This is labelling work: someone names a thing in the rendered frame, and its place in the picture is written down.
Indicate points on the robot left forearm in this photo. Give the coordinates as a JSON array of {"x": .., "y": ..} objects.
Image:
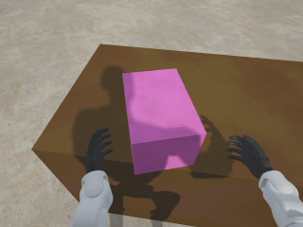
[{"x": 96, "y": 197}]

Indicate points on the carton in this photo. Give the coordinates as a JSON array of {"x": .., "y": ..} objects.
[{"x": 165, "y": 130}]

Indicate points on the right robot hand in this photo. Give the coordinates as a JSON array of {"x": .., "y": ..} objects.
[{"x": 252, "y": 155}]

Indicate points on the pedestal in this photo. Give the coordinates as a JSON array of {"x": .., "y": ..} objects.
[{"x": 232, "y": 95}]

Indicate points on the robot right forearm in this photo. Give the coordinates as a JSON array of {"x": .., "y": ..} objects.
[{"x": 283, "y": 198}]

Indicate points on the left robot hand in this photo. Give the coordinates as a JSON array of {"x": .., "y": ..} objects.
[{"x": 94, "y": 155}]

